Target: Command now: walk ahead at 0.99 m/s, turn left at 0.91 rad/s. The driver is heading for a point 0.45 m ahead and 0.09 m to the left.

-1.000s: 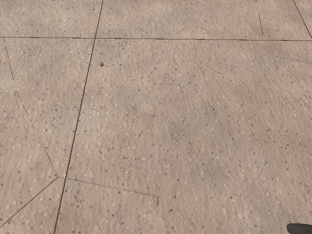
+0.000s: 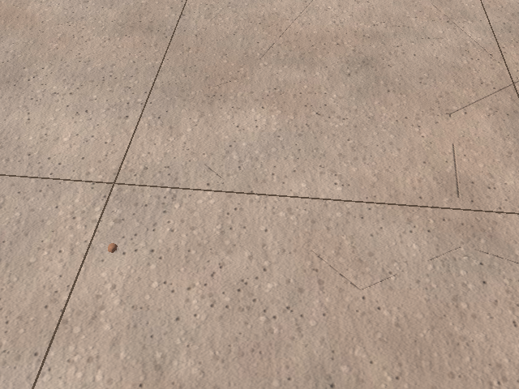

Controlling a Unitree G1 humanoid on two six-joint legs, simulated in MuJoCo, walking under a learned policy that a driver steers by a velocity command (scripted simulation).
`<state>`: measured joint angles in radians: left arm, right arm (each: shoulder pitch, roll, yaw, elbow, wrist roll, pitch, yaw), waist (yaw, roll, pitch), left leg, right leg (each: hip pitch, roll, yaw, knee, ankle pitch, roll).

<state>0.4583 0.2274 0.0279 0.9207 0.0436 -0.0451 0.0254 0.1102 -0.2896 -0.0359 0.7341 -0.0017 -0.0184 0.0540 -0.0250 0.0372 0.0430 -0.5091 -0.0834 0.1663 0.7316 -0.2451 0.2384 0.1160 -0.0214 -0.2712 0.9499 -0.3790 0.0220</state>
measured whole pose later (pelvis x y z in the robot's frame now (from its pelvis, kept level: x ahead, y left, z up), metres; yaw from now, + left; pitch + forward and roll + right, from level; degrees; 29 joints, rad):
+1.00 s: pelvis +0.45 -0.01 +0.04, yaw +30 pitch -1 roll -1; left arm 0.20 0.24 0.01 0.82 0.02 -0.02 0.00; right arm 0.19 -0.22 0.00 0.69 -0.02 0.01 -0.02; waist 0.02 0.00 0.02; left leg -0.27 -0.01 -0.06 0.58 -0.29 0.00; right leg -0.29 0.02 -0.03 0.52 -0.21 -0.01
